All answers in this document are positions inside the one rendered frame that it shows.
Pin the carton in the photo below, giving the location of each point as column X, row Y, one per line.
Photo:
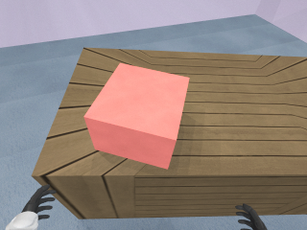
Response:
column 137, row 114

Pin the robot left hand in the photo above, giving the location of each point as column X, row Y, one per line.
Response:
column 33, row 204

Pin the pedestal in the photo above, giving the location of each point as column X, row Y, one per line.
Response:
column 242, row 138

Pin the robot right hand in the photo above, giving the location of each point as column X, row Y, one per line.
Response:
column 255, row 222

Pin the robot left forearm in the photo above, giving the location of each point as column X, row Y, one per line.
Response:
column 24, row 221

